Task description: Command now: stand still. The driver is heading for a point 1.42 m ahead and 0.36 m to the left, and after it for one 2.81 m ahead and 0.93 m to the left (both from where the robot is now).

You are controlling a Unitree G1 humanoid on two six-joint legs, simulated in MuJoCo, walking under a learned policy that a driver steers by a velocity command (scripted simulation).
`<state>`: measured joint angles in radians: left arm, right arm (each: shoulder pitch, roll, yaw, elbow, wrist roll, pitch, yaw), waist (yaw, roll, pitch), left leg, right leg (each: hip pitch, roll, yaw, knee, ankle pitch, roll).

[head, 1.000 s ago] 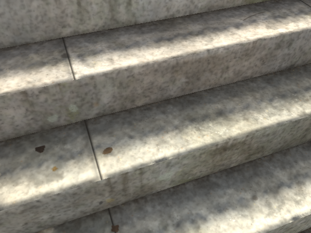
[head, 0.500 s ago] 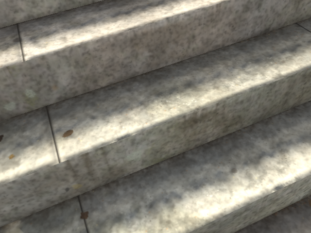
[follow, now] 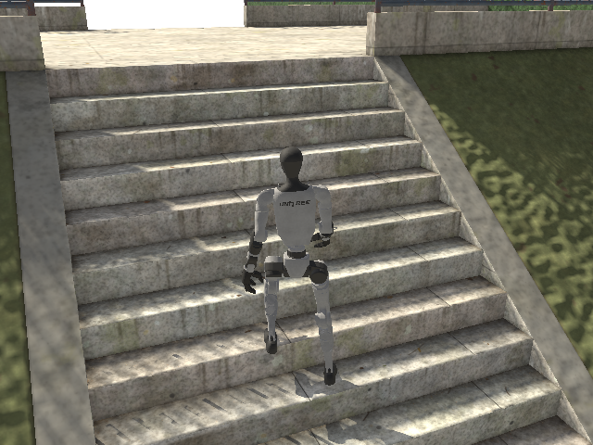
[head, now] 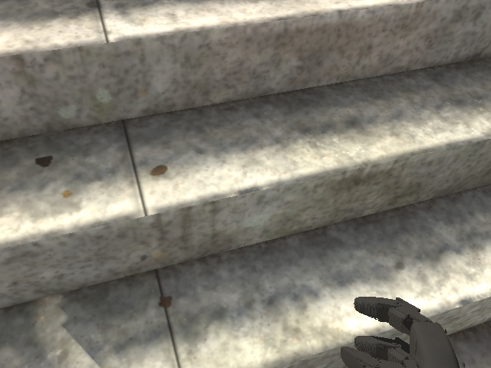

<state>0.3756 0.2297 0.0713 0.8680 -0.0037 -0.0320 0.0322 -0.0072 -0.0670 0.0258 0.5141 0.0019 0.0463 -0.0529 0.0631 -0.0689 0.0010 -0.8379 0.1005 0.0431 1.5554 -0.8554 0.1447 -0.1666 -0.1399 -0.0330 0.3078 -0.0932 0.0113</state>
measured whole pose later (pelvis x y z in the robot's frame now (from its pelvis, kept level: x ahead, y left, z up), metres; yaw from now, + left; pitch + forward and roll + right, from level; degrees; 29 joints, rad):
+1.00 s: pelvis +0.27 -0.06 +0.18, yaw +1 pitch +1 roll +1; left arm 0.55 0.06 0.00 1.01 0.02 -0.11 0.03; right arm -0.03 -0.01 0.05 0.57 0.00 0.01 -0.03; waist 0.06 0.02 0.02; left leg -1.28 0.06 0.12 1.95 -0.39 0.12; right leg 0.01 0.02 -0.15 0.29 -0.32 -0.06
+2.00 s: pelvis +0.67 -0.17 +0.37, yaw +10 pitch +9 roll +1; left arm 0.54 0.15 -0.02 1.20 0.14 -0.02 -0.07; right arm 0.04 -0.13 0.06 0.72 0.00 0.01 0.11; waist -0.02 0.00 -0.16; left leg -1.37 0.01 0.04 2.04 -0.24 0.25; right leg -0.18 -0.04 -0.18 0.26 -0.23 -0.03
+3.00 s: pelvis +1.14 -0.13 +0.73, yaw +43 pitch +5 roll -2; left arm 0.50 0.07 -0.06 1.23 0.14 -0.08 -0.06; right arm 0.06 -0.16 0.03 0.99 0.01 -0.04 0.09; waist 0.05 0.05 -0.15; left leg -1.46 -0.01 -0.14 2.18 0.05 0.27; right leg -0.14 0.00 -0.34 0.44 -0.39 -0.04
